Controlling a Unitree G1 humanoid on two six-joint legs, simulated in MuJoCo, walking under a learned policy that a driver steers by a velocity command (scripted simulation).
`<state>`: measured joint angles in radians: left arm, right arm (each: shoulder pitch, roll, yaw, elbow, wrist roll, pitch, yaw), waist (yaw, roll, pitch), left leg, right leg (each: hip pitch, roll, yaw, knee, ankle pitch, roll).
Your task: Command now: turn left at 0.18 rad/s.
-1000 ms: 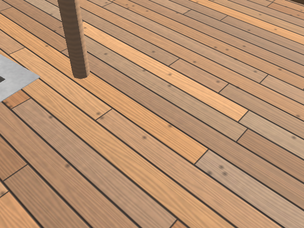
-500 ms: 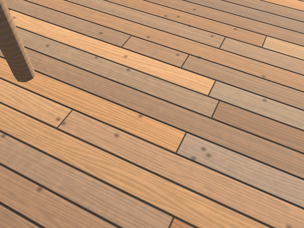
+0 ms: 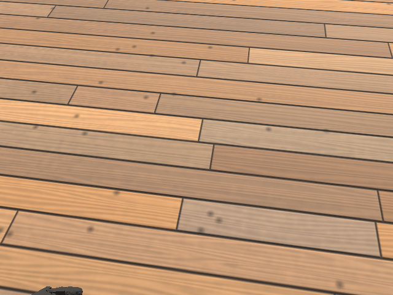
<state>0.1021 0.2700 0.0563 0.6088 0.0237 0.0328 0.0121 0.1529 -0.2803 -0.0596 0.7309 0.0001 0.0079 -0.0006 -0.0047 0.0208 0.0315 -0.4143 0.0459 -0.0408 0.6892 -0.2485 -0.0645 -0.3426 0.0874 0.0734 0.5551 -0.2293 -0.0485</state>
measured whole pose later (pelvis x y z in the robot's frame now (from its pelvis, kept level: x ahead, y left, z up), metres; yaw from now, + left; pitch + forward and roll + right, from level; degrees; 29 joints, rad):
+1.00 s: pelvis +0.07 +0.02 +0.01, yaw +10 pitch +2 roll +2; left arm 0.26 0.31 0.09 0.67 -0.04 0.01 -0.02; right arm 0.32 -0.29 -0.09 0.75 0.00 -0.07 -0.02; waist -0.02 0.00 -0.03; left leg -0.02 0.07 0.18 0.28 -0.29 -0.06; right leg -0.71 -0.13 0.00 1.13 -0.21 0.03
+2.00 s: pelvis +0.82 -0.09 -0.01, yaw +32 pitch +2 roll -1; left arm -0.03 0.20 0.00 0.49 -0.03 -0.12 0.02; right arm 0.39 -0.21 -0.05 0.74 0.05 -0.06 -0.02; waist -0.12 -0.02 -0.01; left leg -0.15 -0.16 -0.29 0.60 -0.46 0.11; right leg -0.57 -0.02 0.19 0.56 -0.07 0.10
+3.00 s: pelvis +1.35 +0.24 -0.01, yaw +11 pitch +1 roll +2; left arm 0.22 0.33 0.08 0.58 -0.01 0.01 -0.03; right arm 0.03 -0.30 -0.05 0.70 0.00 -0.03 -0.01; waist 0.03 0.02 0.12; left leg -0.48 -0.02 -0.07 1.21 -0.49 -0.03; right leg -0.48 0.10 0.04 0.59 -0.12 -0.10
